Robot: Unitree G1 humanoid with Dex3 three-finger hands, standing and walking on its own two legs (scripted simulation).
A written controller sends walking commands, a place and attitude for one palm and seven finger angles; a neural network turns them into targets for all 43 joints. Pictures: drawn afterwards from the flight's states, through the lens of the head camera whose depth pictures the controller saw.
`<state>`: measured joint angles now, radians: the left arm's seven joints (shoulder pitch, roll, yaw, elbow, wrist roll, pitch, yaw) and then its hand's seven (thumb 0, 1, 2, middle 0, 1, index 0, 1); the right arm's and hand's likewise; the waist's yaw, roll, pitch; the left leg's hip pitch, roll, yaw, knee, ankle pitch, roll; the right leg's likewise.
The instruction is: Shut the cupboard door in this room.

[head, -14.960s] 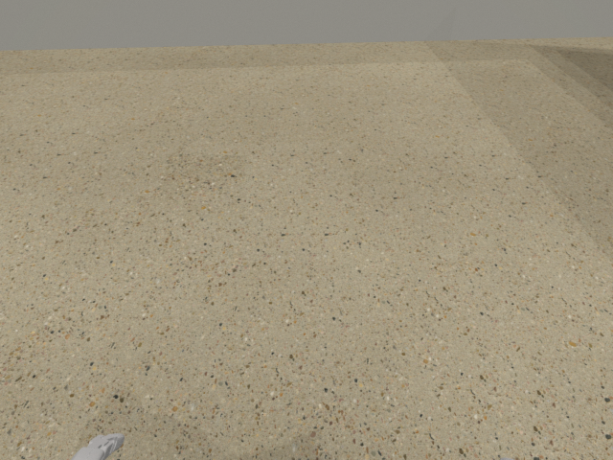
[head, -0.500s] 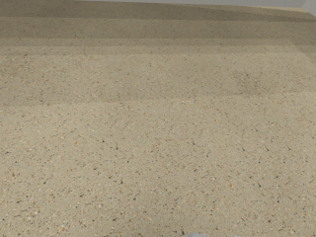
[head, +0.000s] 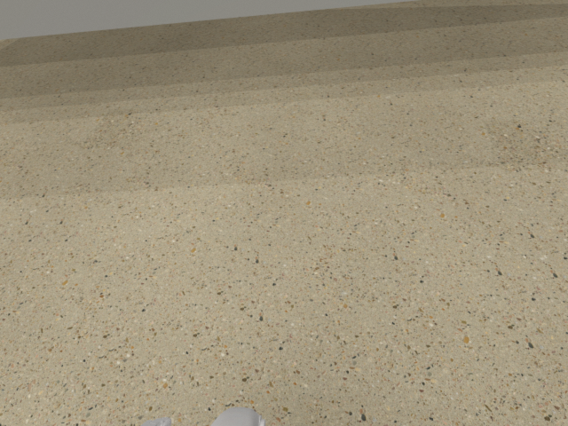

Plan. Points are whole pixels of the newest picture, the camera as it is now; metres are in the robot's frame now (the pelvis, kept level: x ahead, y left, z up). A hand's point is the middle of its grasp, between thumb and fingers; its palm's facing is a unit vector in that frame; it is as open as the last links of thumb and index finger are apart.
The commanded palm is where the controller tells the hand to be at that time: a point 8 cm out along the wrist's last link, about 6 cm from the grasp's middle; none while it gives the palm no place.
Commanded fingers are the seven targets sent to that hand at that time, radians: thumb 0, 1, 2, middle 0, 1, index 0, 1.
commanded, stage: turn or walk to find it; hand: left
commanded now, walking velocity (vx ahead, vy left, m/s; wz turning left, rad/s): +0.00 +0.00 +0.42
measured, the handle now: out of the picture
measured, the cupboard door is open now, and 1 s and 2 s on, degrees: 86 86 86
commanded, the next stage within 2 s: none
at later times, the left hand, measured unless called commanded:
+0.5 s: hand out of the picture -0.05 +0.27 -0.18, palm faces +0.27 -0.93 -0.25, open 7.4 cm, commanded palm none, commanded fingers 0.00 0.90 0.90 -0.20 -0.30 -0.20 -0.30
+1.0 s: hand out of the picture -0.02 +0.19 -0.14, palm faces +0.40 -0.87 -0.28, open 7.4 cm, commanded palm none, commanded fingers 0.00 0.90 0.90 -0.20 -0.30 -0.20 -0.30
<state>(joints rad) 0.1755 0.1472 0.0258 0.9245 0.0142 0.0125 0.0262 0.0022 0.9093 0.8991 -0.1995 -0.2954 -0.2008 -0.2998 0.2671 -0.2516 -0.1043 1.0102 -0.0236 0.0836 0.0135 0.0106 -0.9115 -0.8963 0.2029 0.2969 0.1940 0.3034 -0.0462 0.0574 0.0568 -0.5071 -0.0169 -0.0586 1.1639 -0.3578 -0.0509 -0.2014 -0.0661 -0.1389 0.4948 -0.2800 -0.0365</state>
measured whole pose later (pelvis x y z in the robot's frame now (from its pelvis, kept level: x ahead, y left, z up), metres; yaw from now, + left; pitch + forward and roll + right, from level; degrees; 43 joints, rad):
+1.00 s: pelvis -0.03 -0.02 +0.00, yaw +25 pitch -1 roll +2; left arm 0.18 0.15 0.02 0.92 0.02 0.01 0.02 0.00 0.91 0.90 -0.20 -0.30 -0.20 -0.30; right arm 0.24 -0.26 -0.10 1.01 -0.02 0.08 0.01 0.01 -0.91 -0.90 0.20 0.30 0.19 0.30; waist -0.04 0.06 0.07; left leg -0.49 -0.01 -0.05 1.18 -0.37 -0.05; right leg -0.21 -0.07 -0.16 0.51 -0.29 -0.04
